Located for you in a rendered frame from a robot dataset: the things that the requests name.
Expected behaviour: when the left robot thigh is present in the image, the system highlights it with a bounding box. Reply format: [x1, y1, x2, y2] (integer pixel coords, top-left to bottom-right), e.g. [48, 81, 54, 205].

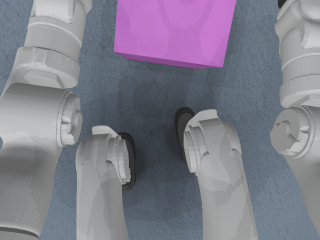
[76, 133, 129, 240]

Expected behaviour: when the robot left forearm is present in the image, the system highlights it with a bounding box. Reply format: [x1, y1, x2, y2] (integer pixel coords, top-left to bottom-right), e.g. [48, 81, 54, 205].
[0, 0, 93, 137]

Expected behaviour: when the robot right upper arm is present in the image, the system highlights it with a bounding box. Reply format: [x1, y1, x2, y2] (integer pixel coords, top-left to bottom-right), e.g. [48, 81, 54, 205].
[270, 105, 320, 238]

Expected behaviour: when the carton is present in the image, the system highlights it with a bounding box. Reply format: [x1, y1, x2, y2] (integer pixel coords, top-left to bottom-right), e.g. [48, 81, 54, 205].
[114, 0, 236, 69]

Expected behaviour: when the robot left upper arm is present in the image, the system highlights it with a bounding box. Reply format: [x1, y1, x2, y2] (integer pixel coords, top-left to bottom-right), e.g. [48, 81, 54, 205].
[0, 82, 83, 240]

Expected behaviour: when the left robot foot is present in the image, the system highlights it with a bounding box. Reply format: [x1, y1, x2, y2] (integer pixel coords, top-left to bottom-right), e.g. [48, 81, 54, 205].
[118, 132, 136, 191]

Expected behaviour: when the robot right forearm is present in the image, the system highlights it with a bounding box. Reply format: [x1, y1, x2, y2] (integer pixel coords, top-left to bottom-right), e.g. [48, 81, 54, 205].
[274, 0, 320, 108]

